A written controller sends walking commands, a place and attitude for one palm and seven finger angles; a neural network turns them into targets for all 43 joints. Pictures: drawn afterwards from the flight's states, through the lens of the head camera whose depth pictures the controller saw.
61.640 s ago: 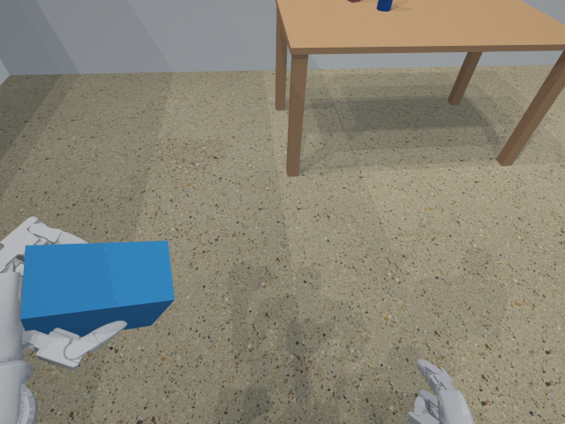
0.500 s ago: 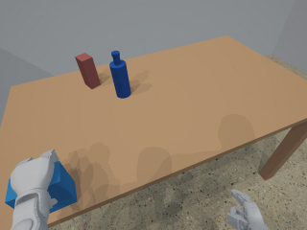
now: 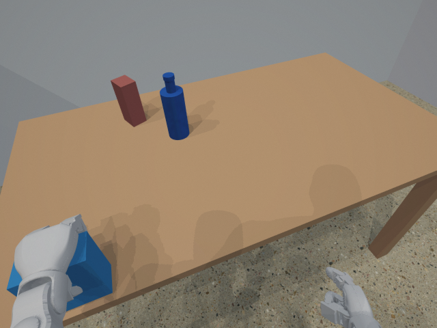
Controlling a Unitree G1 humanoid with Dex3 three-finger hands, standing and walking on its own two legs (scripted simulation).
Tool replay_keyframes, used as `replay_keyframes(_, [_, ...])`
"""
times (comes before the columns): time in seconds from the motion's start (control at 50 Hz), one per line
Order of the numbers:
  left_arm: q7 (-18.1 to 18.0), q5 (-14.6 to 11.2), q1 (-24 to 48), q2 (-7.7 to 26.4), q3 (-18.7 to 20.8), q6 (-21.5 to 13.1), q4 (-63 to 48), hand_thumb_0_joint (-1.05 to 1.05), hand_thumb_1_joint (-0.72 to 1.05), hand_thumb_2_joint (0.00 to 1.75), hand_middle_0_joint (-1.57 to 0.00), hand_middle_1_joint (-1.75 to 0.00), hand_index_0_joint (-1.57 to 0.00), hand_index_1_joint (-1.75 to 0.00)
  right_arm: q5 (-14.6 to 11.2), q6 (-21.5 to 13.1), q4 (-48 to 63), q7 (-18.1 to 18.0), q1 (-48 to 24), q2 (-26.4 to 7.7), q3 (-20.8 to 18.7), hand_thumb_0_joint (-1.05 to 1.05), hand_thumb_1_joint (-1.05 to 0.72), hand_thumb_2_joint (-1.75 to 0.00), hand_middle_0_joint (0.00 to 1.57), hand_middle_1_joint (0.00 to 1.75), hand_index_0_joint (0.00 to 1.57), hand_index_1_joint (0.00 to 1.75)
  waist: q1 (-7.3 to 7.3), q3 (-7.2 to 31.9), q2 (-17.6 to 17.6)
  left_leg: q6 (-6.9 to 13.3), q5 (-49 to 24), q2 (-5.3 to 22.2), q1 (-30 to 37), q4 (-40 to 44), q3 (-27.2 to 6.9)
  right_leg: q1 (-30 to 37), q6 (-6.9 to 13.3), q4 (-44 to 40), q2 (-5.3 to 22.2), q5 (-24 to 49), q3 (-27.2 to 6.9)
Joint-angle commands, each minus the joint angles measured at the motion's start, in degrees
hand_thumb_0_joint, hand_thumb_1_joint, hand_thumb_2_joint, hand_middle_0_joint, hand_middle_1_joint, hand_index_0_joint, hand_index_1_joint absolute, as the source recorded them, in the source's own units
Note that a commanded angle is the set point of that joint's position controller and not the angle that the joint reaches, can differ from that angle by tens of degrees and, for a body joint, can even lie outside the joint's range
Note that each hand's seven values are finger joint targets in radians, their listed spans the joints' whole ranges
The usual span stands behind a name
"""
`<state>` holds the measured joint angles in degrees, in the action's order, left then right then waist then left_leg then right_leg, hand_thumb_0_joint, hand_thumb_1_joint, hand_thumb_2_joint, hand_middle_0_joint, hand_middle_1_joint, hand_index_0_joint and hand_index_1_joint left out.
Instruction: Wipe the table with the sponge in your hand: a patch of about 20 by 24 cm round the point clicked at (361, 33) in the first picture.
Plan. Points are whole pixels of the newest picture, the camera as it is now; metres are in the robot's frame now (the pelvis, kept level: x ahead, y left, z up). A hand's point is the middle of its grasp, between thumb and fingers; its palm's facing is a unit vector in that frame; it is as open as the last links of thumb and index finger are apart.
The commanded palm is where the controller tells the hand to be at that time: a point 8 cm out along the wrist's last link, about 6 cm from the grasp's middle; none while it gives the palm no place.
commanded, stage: lift the sponge slowly off the table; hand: left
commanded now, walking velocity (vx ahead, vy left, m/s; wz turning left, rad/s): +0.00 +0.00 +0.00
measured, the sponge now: (72, 280) +0.19 +0.32 -0.03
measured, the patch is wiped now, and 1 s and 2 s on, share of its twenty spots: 0.95 0.95 0.95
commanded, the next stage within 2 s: bring the sponge back beside the body in 1.58 s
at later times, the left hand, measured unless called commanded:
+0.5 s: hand (63, 262) +0.19 +0.30 +0.05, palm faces +0.00 -0.10 -1.00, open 10.6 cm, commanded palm +0.17 +0.30 +0.13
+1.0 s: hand (41, 260) +0.18 +0.31 +0.09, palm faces +0.02 -0.08 -1.00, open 10.5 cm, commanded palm +0.16 +0.30 +0.16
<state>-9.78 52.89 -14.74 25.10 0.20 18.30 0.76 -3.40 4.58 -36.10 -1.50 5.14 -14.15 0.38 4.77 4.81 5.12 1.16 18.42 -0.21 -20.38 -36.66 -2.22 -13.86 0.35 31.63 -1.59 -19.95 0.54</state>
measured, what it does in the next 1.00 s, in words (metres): stands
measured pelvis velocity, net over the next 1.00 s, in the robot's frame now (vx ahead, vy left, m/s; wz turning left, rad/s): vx -0.02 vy -0.02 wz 0.01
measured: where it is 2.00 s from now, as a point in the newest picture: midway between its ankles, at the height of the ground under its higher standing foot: outside the picture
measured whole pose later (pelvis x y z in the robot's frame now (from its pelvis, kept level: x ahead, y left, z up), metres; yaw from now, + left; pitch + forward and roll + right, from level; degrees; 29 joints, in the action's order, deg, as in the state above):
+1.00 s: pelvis -0.02 -0.02 +0.01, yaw +1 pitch -4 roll -1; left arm -2.4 49.8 -11.4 30.4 3.2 16.4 -3.2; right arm -2.9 2.3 -38.6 -3.8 3.0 -15.4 1.1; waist 6.5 0.6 6.0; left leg -0.2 14.0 0.5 -12.6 -30.3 -3.2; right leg -6.3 1.6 26.1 -2.4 -16.1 1.3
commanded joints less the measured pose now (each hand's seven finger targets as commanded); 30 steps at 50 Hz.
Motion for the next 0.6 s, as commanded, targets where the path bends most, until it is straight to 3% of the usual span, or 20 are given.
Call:
replay_keyframes(0.0, [-0.94,-0.09,2.53,10.26,5.69,-0.03,-9.78,0.00,0.10,1.30,-1.20,-1.60,-1.20,-1.60,-0.02,-3.07,9.69,-0.02,-10.78,-6.61,-2.39,0.00,-0.90,-0.90,0.20,0.30,0.20,0.30,0.94,5.95,-2.41,1.55,-16.30,-1.34,6.79,4.74,-0.60,-0.27,3.42,-4.21,-2.11,19.31,1.10])
replay_keyframes(0.04, [-1.20,0.21,6.18,11.89,6.47,0.10,-12.10,0.00,0.10,1.30,-1.20,-1.60,-1.20,-1.60,0.12,-3.31,9.86,-0.32,-11.70,-6.73,-2.20,0.00,-0.90,-0.90,0.20,0.30,0.20,0.30,1.13,5.71,-1.08,1.59,-15.55,-1.14,7.97,5.38,-1.32,-0.95,3.64,-4.80,-2.45,16.91,0.64])
replay_keyframes(0.1, [-1.36,0.44,6.86,10.86,5.49,0.08,-11.41,0.00,0.10,1.30,-1.20,-1.60,-1.20,-1.60,0.09,-3.88,9.44,-0.59,-11.12,-6.41,-2.30,0.00,-0.90,-0.90,0.20,0.30,0.20,0.30,0.80,5.38,-1.20,1.70,-15.01,-1.12,8.35,5.52,-1.15,-1.25,3.54,-4.93,-2.38,15.29,1.46])
replay_keyframes(0.14, [-1.21,1.07,10.84,13.86,7.11,0.17,-12.79,0.00,0.10,1.30,-1.20,-1.60,-1.20,-1.60,0.24,-3.81,9.19,-0.92,-11.91,-6.78,-1.98,0.00,-0.90,-0.90,0.20,0.30,0.20,0.30,1.21,6.28,0.53,1.58,-14.66,-1.17,9.38,6.14,-1.62,-0.62,3.85,-5.34,-2.52,14.39,0.55])
replay_keyframes(0.2, [-0.82,1.17,10.50,11.45,4.83,-0.03,-12.99,0.00,0.10,1.30,-1.20,-1.60,-1.20,-1.60,0.22,-4.23,9.17,-1.14,-11.58,-6.26,-2.00,0.00,-0.90,-0.90,0.20,0.30,0.20,0.30,0.80,6.99,-0.11,1.67,-15.13,-1.23,9.93,6.21,-1.48,-0.27,3.66,-5.17,-2.40,14.27,1.50])
replay_keyframes(0.24, [-0.47,1.54,14.93,13.96,6.22,-0.20,-14.14,0.00,0.10,1.30,-1.20,-1.60,-1.20,-1.60,0.30,-4.40,8.99,-1.43,-12.42,-6.48,-1.72,0.00,-0.90,-0.90,0.20,0.30,0.20,0.30,0.89,6.85,0.75,1.62,-14.35,-1.22,10.76,6.81,-1.97,-0.19,3.91,-5.95,-2.61,13.29,0.61])
replay_keyframes(0.3, [-0.31,1.78,13.13,12.61,5.16,-0.84,-15.06,0.00,0.10,1.30,-1.20,-1.60,-1.20,-1.60,0.39,-4.83,8.99,-1.45,-12.12,-6.01,-1.92,0.00,-0.90,-0.90,0.20,0.30,0.20,0.30,1.15,7.51,1.96,1.69,-15.36,-1.36,11.49,6.80,-1.64,0.38,3.93,-5.96,-2.45,13.72,1.15])
replay_keyframes(0.34, [-0.30,1.78,13.37,15.19,7.52,-0.83,-16.02,0.00,0.10,1.30,-1.20,-1.60,-1.20,-1.60,0.61,-4.81,9.05,-1.47,-12.88,-6.25,-1.66,0.00,-0.90,-0.90,0.20,0.30,0.20,0.30,1.78,8.32,1.61,1.57,-15.81,-1.43,11.83,7.13,-1.82,1.76,4.14,-6.33,-2.63,14.71,0.15])
replay_keyframes(0.36, [-0.33,1.89,13.16,14.22,6.63,-0.68,-15.61,0.00,0.10,1.30,-1.20,-1.60,-1.20,-1.60,0.53,-4.75,8.86,-1.48,-12.51,-5.98,-1.68,0.00,-0.90,-0.90,0.20,0.30,0.20,0.30,1.55,7.86,2.37,1.56,-15.59,-1.48,11.29,7.27,-1.53,1.68,4.01,-6.14,-2.46,14.15,0.78])
replay_keyframes(0.4, [-0.15,1.77,14.63,13.25,5.63,-0.29,-15.28,0.00,0.10,1.30,-1.20,-1.60,-1.20,-1.60,0.53,-4.72,8.72,-1.43,-12.77,-6.05,-1.59,0.00,-0.90,-0.90,0.20,0.30,0.20,0.30,1.14,6.60,0.95,1.52,-15.24,-1.51,11.48,7.36,-1.28,1.02,3.88,-6.85,-2.42,14.08,0.82])
replay_keyframes(0.44, [-0.07,1.72,15.26,16.50,8.77,0.60,-14.11,0.00,0.10,1.30,-1.20,-1.60,-1.20,-1.60,0.50,-4.42,8.30,-1.54,-14.00,-6.54,-1.41,0.00,-0.90,-0.90,0.20,0.30,0.20,0.30,2.08,6.02,0.95,1.37,-14.23,-1.57,11.52,8.32,-1.57,1.86,4.18,-7.83,-2.47,13.12,-0.62])
replay_keyframes(0.46, [0.06,1.29,14.80,14.47,7.04,0.75,-14.52,0.00,0.10,1.30,-1.20,-1.60,-1.20,-1.60,0.42,-4.51,8.68,-1.48,-13.49,-6.12,-1.42,0.00,-0.90,-0.90,0.20,0.30,0.20,0.30,1.79,6.64,0.38,1.46,-14.31,-1.70,11.16,8.25,-1.06,2.49,3.85,-7.29,-2.24,13.24,0.53])
replay_keyframes(0.48, [0.19,1.36,13.99,15.52,8.14,0.95,-13.99,0.00,0.10,1.30,-1.20,-1.60,-1.20,-1.60,0.34,-4.54,8.38,-1.44,-13.81,-6.26,-1.54,0.00,-0.90,-0.90,0.20,0.30,0.20,0.30,2.26,6.92,-0.23,1.46,-15.21,-1.79,11.66,8.00,-1.12,2.80,3.88,-7.59,-2.17,14.40,0.21])
replay_keyframes(0.5, [0.70,0.74,13.42,13.52,6.35,1.10,-14.42,0.00,0.10,1.30,-1.20,-1.60,-1.20,-1.60,0.34,-4.55,8.59,-1.37,-14.02,-6.15,-1.45,0.00,-0.90,-0.90,0.20,0.30,0.20,0.30,1.78,6.31,0.00,1.48,-15.72,-1.83,11.81,8.05,-0.64,2.86,3.76,-7.73,-2.05,15.68,0.32])
replay_keyframes(0.54, [1.33,0.43,13.91,16.40,8.41,1.65,-14.71,0.00,0.10,1.30,-1.20,-1.60,-1.20,-1.60,0.32,-4.25,8.45,-1.38,-14.99,-6.63,-1.16,0.00,-0.90,-0.90,0.20,0.30,0.20,0.30,2.17,5.67,0.82,1.39,-15.13,-2.04,12.12,8.64,-1.06,3.54,3.97,-8.60,-2.10,15.30,-1.13])
replay_keyframes(0.56, [1.71,0.19,13.85,14.85,7.05,1.70,-14.43,0.00,0.10,1.30,-1.20,-1.60,-1.20,-1.60,0.21,-4.33,8.54,-1.40,-14.32,-6.35,-1.30,0.00,-0.90,-0.90,0.20,0.30,0.20,0.30,1.78,5.85,0.25,1.55,-14.88,-2.03,11.72,8.69,-0.67,3.76,3.70,-8.29,-1.91,14.95,-0.19])
replay_keyframes(0.58, [2.24,0.20,14.20,15.43,7.36,1.82,-13.66,0.00,0.10,1.30,-1.20,-1.60,-1.20,-1.60,0.19,-4.36,8.25,-1.48,-14.40,-6.50,-1.16,0.00,-0.90,-0.90,0.20,0.30,0.20,0.30,1.69,4.90,-0.60,1.60,-14.82,-2.04,11.88,8.57,-0.81,3.20,3.56,-8.84,-1.85,15.09,-0.11])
